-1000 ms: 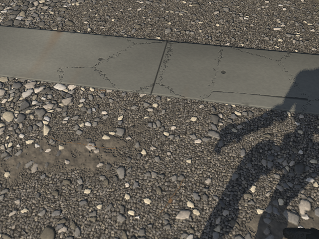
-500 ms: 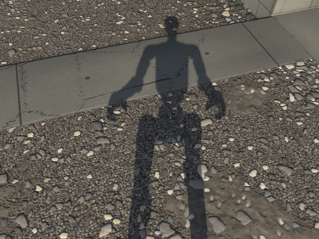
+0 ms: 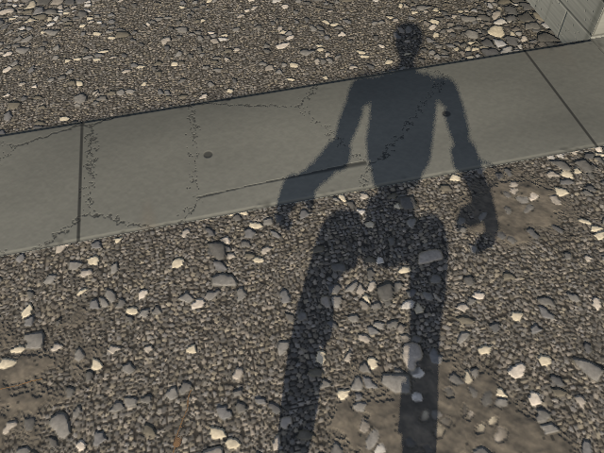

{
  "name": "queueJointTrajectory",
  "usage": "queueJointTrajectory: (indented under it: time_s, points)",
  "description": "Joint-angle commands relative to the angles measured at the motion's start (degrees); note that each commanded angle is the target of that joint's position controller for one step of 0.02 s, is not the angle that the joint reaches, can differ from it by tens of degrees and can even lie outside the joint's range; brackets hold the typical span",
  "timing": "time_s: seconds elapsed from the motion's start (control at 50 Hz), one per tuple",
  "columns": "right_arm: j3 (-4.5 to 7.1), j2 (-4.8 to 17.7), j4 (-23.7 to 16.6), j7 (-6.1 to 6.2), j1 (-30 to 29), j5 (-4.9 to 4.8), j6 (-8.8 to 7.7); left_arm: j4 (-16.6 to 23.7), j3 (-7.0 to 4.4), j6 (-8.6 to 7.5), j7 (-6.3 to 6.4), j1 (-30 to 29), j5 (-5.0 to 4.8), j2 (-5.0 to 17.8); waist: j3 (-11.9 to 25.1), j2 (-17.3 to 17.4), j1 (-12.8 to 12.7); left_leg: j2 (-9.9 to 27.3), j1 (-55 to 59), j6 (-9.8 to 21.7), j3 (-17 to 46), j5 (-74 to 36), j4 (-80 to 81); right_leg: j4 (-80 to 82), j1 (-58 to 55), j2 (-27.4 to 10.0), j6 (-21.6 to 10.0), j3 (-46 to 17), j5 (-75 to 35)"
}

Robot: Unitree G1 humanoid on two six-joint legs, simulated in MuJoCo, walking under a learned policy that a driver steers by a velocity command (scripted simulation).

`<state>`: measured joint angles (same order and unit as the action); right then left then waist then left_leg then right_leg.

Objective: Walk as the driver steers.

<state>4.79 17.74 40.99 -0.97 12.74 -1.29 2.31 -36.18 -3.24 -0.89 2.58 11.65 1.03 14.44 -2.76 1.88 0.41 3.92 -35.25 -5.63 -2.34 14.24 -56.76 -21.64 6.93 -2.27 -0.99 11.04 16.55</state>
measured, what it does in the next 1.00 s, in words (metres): walks ahead, turning left: left foot, then right foot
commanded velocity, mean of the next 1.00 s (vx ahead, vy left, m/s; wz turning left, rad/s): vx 0.27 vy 0.00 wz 0.74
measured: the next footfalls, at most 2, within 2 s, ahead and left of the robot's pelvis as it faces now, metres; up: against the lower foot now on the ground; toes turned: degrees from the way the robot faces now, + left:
left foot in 0.18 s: +0.13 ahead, +0.12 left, +0.00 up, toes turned +12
right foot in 0.60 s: +0.26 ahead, -0.06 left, +0.00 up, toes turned +44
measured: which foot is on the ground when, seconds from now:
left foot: up 0.00-0.16, down 0.18-0.60, up 0.62-1.00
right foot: down 0.00-0.18, up 0.20-0.58, down 0.60-1.00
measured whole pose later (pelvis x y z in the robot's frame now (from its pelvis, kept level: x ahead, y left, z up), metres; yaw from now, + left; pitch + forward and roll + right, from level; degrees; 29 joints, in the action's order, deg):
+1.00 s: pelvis +0.21 +0.11 +0.00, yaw +45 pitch +4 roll +0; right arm 1.7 17.6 35.6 -3.8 8.2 -0.1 -0.5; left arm -47.0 -3.5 -3.3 -0.5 29.0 -0.4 17.7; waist 3.0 1.6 -6.6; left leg 0.7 -27.9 0.6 -0.2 13.2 -36.0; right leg -16.9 0.7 -3.7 2.3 -0.1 19.7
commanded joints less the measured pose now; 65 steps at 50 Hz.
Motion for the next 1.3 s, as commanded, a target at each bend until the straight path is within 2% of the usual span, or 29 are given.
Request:
queueJointTrajectory:
  time_s: [0.02,0.12,0.16,0.18,0.2,0.22,0.24,0.28,0.3,0.4,0.52,0.58,0.6,0.62,0.64,0.68,0.74,0.76,0.84,0.96,0.98,1.02,1.04,1.06,1.08,1.12,1.16,1.22,1.3]
  points:
    - [-0.13,0.8,-6.6,-1.42,-4.3,0.18,-0.27,2.9,-3.18,-0.22,0.42,-3.7,-0.66,10.0,2.5,-8.6,-1.1,1.8,0.9,1.3,0.1,-3.1,7.5,4.2,-2.8,-15.7,-8.6,-2.9,-31.8]
    - [1.52,4.0,-8.8,-2.69,-5.0,-0.23,1.29,1.5,-4.39,-0.04,-1.38,-5.2,-3.18,12.3,4.2,-8.2,0.0,-1.4,8.4,6.4,-4.6,1.4,16.1,-5.1,-5.3,-16.8,-6.4,-0.1,-43.0]
    - [3.33,6.9,-7.1,-1.72,2.5,-0.13,1.13,0.6,-4.29,0.03,-1.94,-5.5,-4.18,11.6,8.0,-5.5,4.6,-6.2,21.3,10.4,-6.6,-4.6,25.4,-19.5,-2.5,-13.6,-2.9,3.3,-48.5]
    - [5.22,12.1,-6.5,-0.08,8.2,-0.06,0.82,0.5,-3.94,-0.5,-2.3,-2.8,-3.29,10.5,11.3,1.8,7.0,-3.2,35.8,14.8,2.6,-27.9,30.0,-33.7,9.4,-9.3,1.7,3.4,-31.3]
    - [6.39,20.1,-8.4,0.62,6.0,0.68,0.37,4.7,-2.2,-1.27,-2.24,-1.5,0.6,4.9,15.1,17.0,1.3,12.9,49.5,28.2,31.1,-50.4,28.5,-54.7,32.5,3.1,6.9,0.8,23.8]
    - [5.04,17.8,-10.6,-0.13,6.8,1.12,-1.08,2.9,-2.31,-1.75,-2.56,-3.0,1.26,8.3,24.8,8.1,4.8,16.5,50.3,32.1,36.8,-53.9,29.7,-61.9,32.3,3.0,6.8,-14.7,28.5]
    - [4.89,16.0,-9.7,-0.55,4.8,1.78,-2.12,5.0,-2.47,-2.17,-2.42,-6.2,-1.27,9.5,22.9,6.0,4.7,16.8,46.2,31.7,37.3,-31.7,35.3,-60.0,35.9,3.3,5.4,-18.6,21.1]
    - [3.4,10.6,-10.5,0.28,-3.9,-1.3,-2.22,4.6,-3.03,-1.92,-0.94,-8.6,-0.44,10.9,9.8,0.2,0.6,9.7,33.9,23.1,29.6,-14.7,38.2,-47.8,35.5,-0.1,3.9,-18.6,12.3]
    - [2.66,9.3,-11.6,0.95,-6.5,-0.9,-1.92,3.9,-3.16,-1.4,-0.71,-8.1,-0.17,10.8,8.3,0.9,-1.0,7.2,28.1,21.4,26.7,-15.6,38.7,-44.1,30.8,0.1,3.7,-18.3,9.9]
    - [3.86,12.1,-11.7,3.0,-6.1,0.02,-0.62,2.0,-1.82,-1.02,-1.12,-5.7,-0.34,6.5,10.3,2.0,-1.5,2.3,22.7,19.1,24.5,-20.0,36.1,-29.5,22.7,5.3,6.3,-17.3,2.8]
    - [3.73,11.5,-12.5,2.8,-6.9,-0.07,0.49,2.3,-2.32,-1.16,-1.91,-7.4,-1.13,7.8,9.2,8.3,0.2,0.4,20.0,15.9,32.0,-7.6,34.0,-17.3,17.0,7.3,5.4,-18.9,0.1]
    - [2.78,10.0,-13.0,2.4,-8.1,-0.73,0.34,0.7,-3.43,-2.32,-2.58,-1.6,-2.81,9.0,9.8,8.6,-3.1,-2.4,10.4,14.3,34.4,21.6,33.1,-5.2,1.4,5.5,2.7,-17.7,-2.5]
    - [1.71,7.0,-12.9,2.24,-6.6,-0.68,0.06,-0.1,-4.53,-2.42,-2.14,2.8,-2.87,11.8,10.3,2.8,-4.7,-6.0,1.6,11.5,29.7,28.3,23.3,-0.1,-8.0,-2.1,0.0,-23.8,5.3]
    - [0.35,2.8,-14.1,2.11,-5.4,-1.01,-0.45,-0.3,-5.1,-2.38,-1.95,6.6,-1.35,16.2,10.5,-10.6,-4.2,-13.0,-9.6,9.2,17.5,25.9,7.0,7.7,-13.5,-14.8,-5.7,-43.0,25.5]
    - [0.53,5.1,-16.3,1.7,-6.8,-1.06,-1.94,0.4,-5.46,-3.42,-2.56,2.9,1.12,17.9,4.1,-17.2,-1.5,-7.4,-17.4,8.3,15.5,15.6,-3.3,13.2,-7.1,-20.9,-10.0,-57.3,35.9]
    - [1.61,9.9,-13.2,1.67,-4.8,0.26,-2.52,2.3,-3.68,-3.89,-1.57,-1.3,-0.49,11.8,1.8,-10.6,-0.9,-3.3,-15.6,6.0,11.2,6.6,-10.6,12.1,-2.6,-16.2,-8.2,-45.7,30.4]
    - [0.13,5.1,-11.9,1.2,-3.7,0.82,-3.67,0.2,-2.54,-4.45,-1.65,4.9,-1.0,10.6,0.7,-7.1,-2.6,-2.4,-13.4,5.2,8.0,-0.3,-16.1,12.4,0.7,-10.7,-6.0,-34.1,22.4]
    - [-0.36,5.2,-12.4,-1.64,-7.8,6.68,-2.22,-2.1,-2.46,-3.55,-2.75,7.9,2.51,11.6,-1.5,-0.7,-3.6,-5.8,-10.8,5.5,10.3,-3.2,-15.0,14.1,7.3,-10.1,-5.6,-32.1,23.3]
    - [-0.22,5.6,-10.7,-3.65,-5.5,3.94,-1.62,-3.4,-2.85,-3.91,-3.81,8.9,0.71,12.9,-1.0,-10.4,-2.7,-7.1,-9.9,4.8,11.1,-6.5,-7.0,15.1,3.5,-9.9,-6.1,-26.7,18.3]
    - [-2.58,3.0,-11.3,-3.87,-14.8,3.97,-3.03,-8.1,-2.76,-3.23,-3.51,15.1,0.83,13.1,-4.0,-13.7,-7.1,-4.3,6.1,6.2,-2.3,2.1,22.1,13.9,1.3,-9.6,-6.7,-17.6,-0.7]
    - [-2.7,1.4,-12.2,-1.82,-13.9,-2.19,-5.36,-7.5,-2.8,-3.09,-2.34,15.2,-3.81,14.3,-3.9,-14.2,-6.3,-4.5,6.9,6.7,-0.5,1.0,25.6,9.9,-1.0,-12.1,-7.9,-18.8,-12.0]
    - [-0.55,6.2,-9.1,-0.64,-3.2,-1.23,-6.44,-7.9,-2.71,-2.68,-1.29,14.3,-3.37,14.9,5.2,-10.8,0.2,-7.8,22.3,10.1,-1.9,-6.7,33.4,-4.6,-3.3,-10.6,-4.9,-12.5,-41.7]
    - [1.27,10.0,-7.4,-0.09,5.4,-0.79,-5.93,-6.0,-2.15,-3.06,-0.87,13.1,-1.82,13.7,12.6,-8.6,4.3,-4.2,36.8,11.7,4.2,-9.2,31.5,-17.6,3.9,-8.1,-1.6,-8.7,-39.3]
    - [3.38,19.0,-7.4,0.83,11.3,0.35,-4.91,-0.7,-0.21,-4.38,-0.86,12.0,0.8,8.4,18.0,7.8,4.4,11.0,55.6,20.1,30.6,-15.4,30.8,-40.2,28.1,0.2,3.8,-5.8,-12.1]
    - [2.56,16.4,-7.5,0.62,12.9,0.4,-4.85,-0.3,0.27,-6.04,-0.93,11.0,0.64,7.9,21.7,11.8,4.9,16.6,57.3,26.4,45.1,-20.2,36.4,-50.3,37.3,3.9,4.7,-14.5,15.1]
    - [1.14,10.3,-8.3,0.5,7.6,0.2,-4.95,0.6,-0.56,-6.38,-1.76,6.6,-1.62,11.9,11.2,3.3,3.2,11.0,46.2,24.1,28.9,-27.7,35.7,-52.8,40.3,-0.9,4.0,-15.8,9.4]
    - [0.73,8.8,-9.3,0.81,1.8,0.19,-4.41,0.9,-0.99,-5.39,-1.36,5.0,0.31,11.9,5.8,0.4,-0.4,6.6,33.9,21.5,22.9,-32.6,37.8,-45.0,35.9,-2.8,4.6,-15.7,4.1]
    - [1.21,9.5,-9.0,1.96,-1.4,0.99,-3.69,1.3,-0.2,-3.98,-1.45,3.8,0.38,9.3,5.2,3.4,-2.8,3.3,24.0,21.1,20.2,-40.6,38.2,-36.4,29.8,0.6,6.4,-14.1,0.4]
    - [1.98,10.7,-7.6,3.56,-1.3,-0.83,-1.9,3.2,0.66,-3.52,-1.85,-4.3,-0.08,7.5,8.5,4.9,-1.4,-1.1,18.7,16.1,20.8,-36.5,34.5,-18.9,20.0,6.9,6.3,-14.0,-10.3]
Keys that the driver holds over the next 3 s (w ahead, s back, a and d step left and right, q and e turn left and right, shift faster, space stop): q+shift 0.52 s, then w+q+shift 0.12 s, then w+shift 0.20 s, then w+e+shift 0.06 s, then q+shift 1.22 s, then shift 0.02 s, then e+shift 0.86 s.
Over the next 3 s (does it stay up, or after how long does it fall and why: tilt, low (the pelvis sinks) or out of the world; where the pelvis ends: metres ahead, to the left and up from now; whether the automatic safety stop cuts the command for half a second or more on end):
stays up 0.26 0.36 0.00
